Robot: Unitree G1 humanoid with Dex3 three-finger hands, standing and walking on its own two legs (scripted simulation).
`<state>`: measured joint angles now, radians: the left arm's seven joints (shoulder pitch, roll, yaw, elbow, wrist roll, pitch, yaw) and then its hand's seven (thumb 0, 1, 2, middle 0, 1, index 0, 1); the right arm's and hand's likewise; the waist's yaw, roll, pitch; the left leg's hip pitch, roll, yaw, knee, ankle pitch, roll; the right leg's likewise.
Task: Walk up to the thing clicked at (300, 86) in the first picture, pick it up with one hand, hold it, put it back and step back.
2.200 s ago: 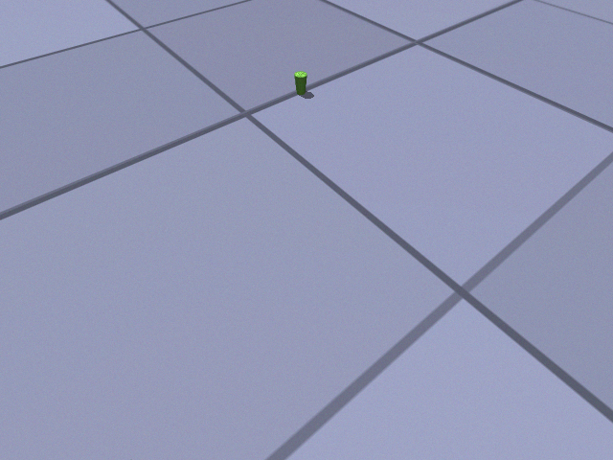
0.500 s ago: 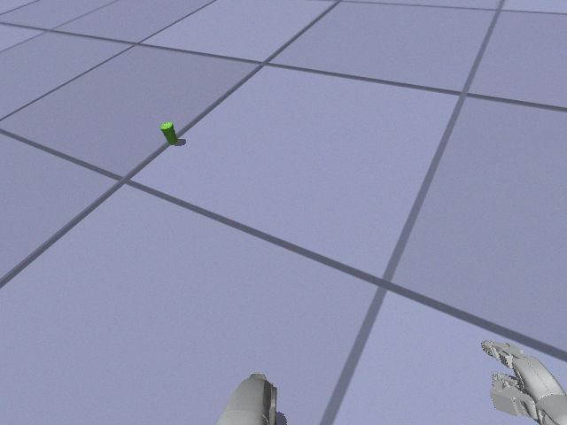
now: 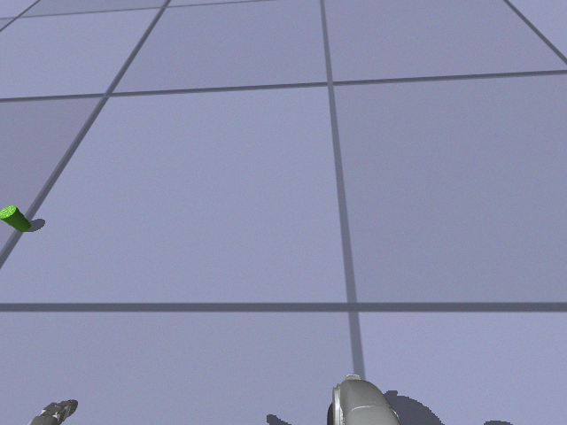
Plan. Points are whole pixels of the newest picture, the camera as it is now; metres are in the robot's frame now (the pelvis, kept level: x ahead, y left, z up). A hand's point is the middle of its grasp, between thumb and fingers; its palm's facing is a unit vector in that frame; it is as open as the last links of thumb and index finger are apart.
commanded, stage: walk up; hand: left
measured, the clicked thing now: (16, 219) +1.20 +1.21 -0.70
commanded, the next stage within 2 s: none
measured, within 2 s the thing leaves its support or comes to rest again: neither
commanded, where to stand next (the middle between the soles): +0.77 +1.36 m, yaw -48 degrees
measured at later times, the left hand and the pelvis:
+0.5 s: hand (15, 345) +0.35 +0.52 -0.17, palm faces -0.20 -0.80 -0.57, open 7.4 cm; pelvis +0.25 +0.20 -0.04, yaw -11 degrees
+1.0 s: hand out of the picture +0.58 +0.64 -0.11, palm faces -0.27 -0.72 -0.64, open 7.3 cm; pelvis +0.40 +0.36 -0.03, yaw -19 degrees
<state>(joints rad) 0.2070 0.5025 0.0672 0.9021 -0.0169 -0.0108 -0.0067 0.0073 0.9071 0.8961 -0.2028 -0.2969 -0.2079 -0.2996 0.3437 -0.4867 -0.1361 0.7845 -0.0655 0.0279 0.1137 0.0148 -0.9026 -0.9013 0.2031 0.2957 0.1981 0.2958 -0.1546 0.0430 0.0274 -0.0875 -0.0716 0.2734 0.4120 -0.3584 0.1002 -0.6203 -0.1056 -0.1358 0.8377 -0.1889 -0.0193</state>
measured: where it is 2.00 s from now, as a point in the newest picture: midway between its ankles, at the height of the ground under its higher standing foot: (87, 340)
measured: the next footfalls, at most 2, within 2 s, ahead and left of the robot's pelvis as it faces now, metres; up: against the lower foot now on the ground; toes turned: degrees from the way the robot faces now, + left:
right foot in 0.08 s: +0.20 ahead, -0.09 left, +0.00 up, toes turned -13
left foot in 0.42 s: +0.38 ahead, +0.33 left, +0.00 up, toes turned -6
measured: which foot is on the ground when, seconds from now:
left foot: down 0.00-0.08, up 0.10-0.40, down 0.42-0.76, up 0.78-1.00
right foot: up 0.00-0.06, down 0.08-0.44, up 0.46-0.74, down 0.76-1.00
